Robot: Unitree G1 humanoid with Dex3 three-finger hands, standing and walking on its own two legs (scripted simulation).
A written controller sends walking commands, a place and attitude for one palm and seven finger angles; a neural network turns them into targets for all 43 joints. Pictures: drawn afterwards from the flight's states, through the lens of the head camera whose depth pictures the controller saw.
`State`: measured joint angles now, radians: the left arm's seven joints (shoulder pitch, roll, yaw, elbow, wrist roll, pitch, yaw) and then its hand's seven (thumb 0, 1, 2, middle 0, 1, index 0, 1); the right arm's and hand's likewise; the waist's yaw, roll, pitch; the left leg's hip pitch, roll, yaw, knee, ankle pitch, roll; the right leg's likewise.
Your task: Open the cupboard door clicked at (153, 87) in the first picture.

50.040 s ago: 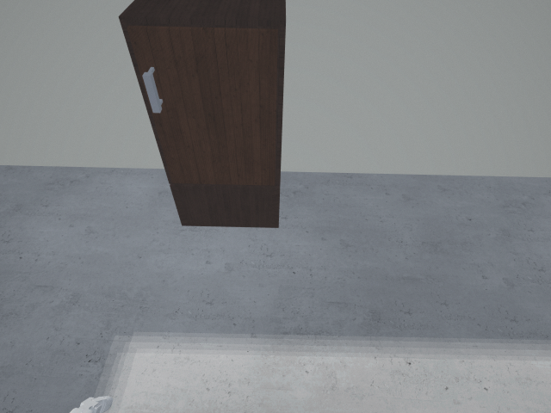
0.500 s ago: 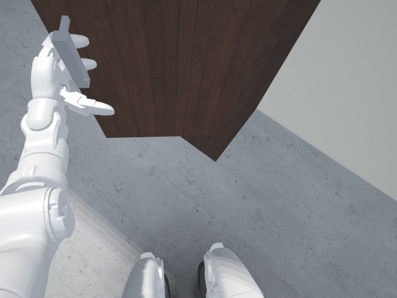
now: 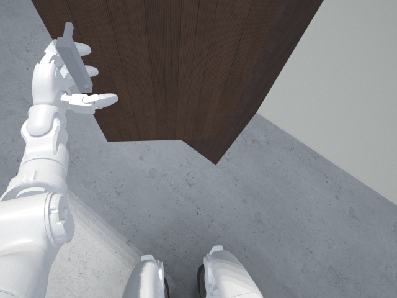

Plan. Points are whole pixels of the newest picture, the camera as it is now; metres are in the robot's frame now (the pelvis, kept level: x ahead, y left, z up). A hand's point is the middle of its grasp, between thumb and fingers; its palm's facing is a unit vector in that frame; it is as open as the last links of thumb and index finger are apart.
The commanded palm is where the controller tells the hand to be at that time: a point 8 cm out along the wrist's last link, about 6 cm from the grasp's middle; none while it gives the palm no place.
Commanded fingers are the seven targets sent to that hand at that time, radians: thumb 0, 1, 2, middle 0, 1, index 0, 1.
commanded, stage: close the thumb around the handle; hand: left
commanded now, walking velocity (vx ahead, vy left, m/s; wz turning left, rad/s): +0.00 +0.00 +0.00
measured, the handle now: (78, 59) +0.57 +0.19 +0.05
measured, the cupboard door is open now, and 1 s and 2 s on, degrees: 42 60 83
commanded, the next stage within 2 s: pull the door open along its arc in 0.40 s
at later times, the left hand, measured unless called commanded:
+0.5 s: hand (87, 86) +0.51 +0.17 +0.05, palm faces +0.00 -1.00 -0.01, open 5.9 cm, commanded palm +0.49 +0.21 +0.05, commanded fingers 0.00 0.90 0.90 -0.40 -1.35 -0.40 -1.35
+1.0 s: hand (102, 139) +0.40 +0.14 +0.05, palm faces +0.04 -1.00 +0.05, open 6.2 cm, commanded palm +0.35 +0.21 +0.05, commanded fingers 0.00 0.90 0.90 -0.40 -1.35 -0.40 -1.35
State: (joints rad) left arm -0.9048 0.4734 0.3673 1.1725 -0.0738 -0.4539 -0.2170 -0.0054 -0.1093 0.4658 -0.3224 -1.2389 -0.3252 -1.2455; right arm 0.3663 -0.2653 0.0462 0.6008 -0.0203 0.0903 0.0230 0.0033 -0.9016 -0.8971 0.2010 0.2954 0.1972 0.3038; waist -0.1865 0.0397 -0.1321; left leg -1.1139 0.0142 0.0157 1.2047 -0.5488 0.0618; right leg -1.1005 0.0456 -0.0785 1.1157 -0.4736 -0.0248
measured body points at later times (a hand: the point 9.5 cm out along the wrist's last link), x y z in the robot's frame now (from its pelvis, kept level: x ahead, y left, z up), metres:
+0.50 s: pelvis +0.00 +0.00 +0.00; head +0.15 +0.03 +0.42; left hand +0.51 +0.23 +0.05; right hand +0.00 -0.26 -0.11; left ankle +0.00 +0.08 -0.64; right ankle +0.02 -0.11 -0.64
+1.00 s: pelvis +0.01 +0.00 +0.02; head +0.11 +0.01 +0.46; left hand +0.39 +0.19 +0.05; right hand +0.10 -0.25 -0.09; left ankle +0.00 +0.08 -0.64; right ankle +0.02 -0.11 -0.64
